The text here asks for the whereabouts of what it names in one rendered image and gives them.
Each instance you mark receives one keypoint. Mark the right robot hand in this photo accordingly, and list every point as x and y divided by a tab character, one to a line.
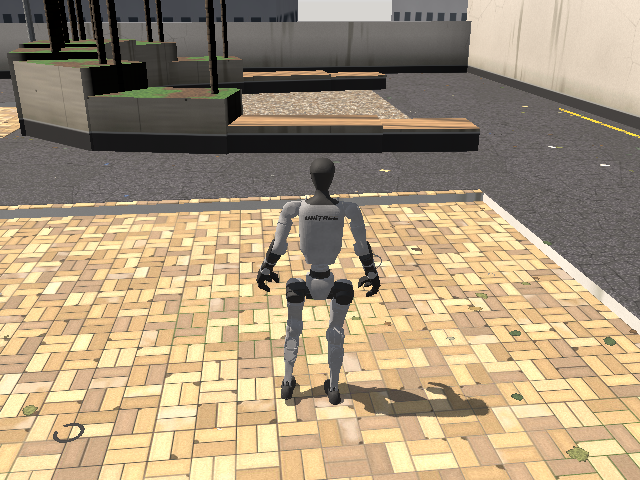
368	282

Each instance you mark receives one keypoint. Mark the robot torso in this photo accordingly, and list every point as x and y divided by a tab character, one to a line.
320	232

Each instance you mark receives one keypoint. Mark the right robot thigh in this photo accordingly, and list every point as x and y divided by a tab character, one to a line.
342	297

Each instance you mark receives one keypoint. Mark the robot left forearm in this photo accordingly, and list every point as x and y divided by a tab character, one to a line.
269	261

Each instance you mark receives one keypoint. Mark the robot right forearm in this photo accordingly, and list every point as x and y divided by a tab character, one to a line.
368	264

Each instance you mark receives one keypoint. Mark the robot right upper arm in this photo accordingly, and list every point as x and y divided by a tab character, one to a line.
353	212

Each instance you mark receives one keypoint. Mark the robot left upper arm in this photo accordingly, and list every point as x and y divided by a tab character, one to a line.
289	210

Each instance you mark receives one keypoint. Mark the left robot hand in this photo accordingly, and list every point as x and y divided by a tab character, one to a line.
261	278

